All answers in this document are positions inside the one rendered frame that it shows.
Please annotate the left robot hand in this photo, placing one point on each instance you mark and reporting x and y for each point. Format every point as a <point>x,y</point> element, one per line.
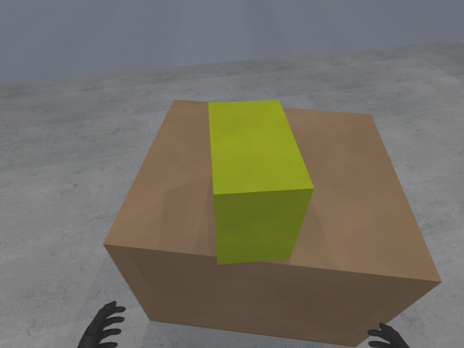
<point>94,333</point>

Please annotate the pedestal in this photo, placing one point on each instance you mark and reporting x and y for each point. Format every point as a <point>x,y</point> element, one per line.
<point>360,258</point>

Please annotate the right robot hand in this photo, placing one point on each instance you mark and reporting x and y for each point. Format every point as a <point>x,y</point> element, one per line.
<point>389,334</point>

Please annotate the carton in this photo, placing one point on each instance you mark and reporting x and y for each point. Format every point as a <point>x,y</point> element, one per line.
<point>261,187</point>

